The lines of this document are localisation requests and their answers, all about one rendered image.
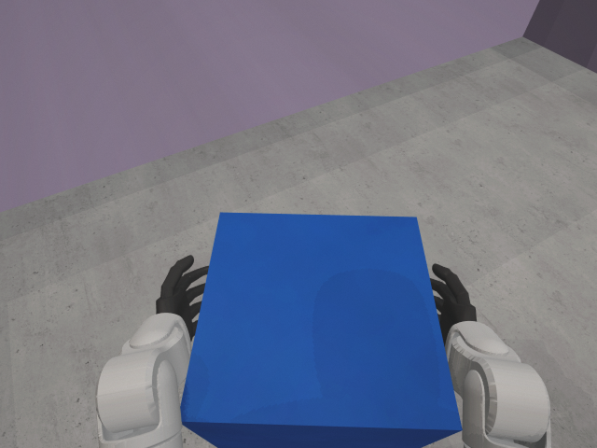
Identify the robot right forearm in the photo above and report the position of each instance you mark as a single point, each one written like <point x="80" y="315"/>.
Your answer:
<point x="505" y="402"/>

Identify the robot left hand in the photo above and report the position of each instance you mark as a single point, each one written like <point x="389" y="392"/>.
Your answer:
<point x="175" y="299"/>

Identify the robot left forearm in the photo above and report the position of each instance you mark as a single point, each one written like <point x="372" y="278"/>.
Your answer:
<point x="136" y="397"/>

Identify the robot right hand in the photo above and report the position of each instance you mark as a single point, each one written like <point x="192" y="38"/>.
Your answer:
<point x="455" y="306"/>

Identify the carton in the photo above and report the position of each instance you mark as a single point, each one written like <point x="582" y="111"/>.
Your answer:
<point x="318" y="331"/>

